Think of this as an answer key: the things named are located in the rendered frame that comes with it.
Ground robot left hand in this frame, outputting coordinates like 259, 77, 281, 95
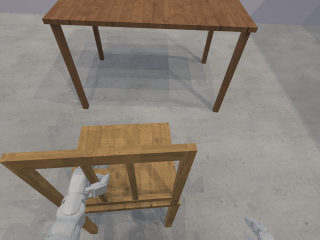
67, 165, 110, 200

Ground robot left forearm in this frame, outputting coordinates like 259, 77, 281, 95
44, 193, 86, 240

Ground table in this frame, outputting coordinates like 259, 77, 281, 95
42, 0, 258, 113

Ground chair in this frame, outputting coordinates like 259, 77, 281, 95
0, 122, 198, 234

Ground robot right hand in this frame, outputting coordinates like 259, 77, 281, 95
244, 216, 274, 240

